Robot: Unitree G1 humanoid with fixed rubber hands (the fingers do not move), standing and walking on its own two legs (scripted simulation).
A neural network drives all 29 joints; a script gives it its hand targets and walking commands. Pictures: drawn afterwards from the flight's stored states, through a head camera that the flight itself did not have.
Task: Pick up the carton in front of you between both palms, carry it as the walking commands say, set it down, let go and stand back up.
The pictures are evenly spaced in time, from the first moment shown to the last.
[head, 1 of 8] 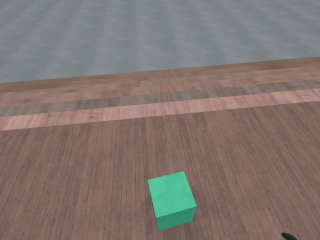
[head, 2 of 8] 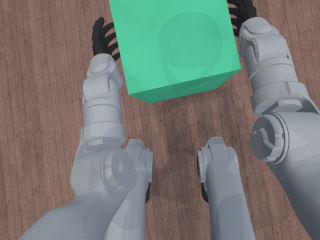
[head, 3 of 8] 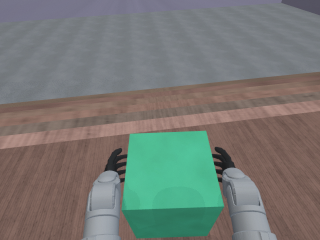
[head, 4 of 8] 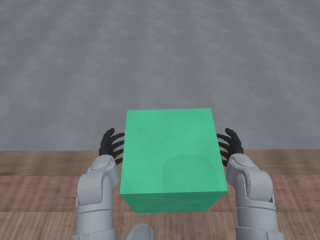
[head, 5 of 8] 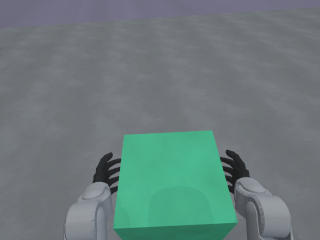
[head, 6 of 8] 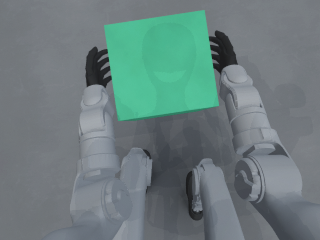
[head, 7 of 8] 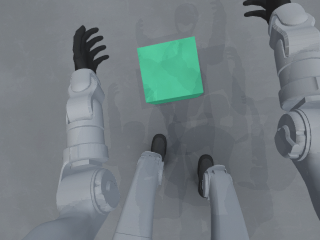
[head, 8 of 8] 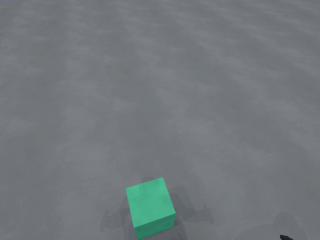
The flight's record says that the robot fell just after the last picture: no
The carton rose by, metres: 0.68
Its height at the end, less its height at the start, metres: -0.76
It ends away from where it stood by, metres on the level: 4.07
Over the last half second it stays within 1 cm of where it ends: yes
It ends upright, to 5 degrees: yes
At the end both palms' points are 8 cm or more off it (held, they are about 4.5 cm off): yes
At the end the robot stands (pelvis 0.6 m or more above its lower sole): yes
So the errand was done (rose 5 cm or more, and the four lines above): yes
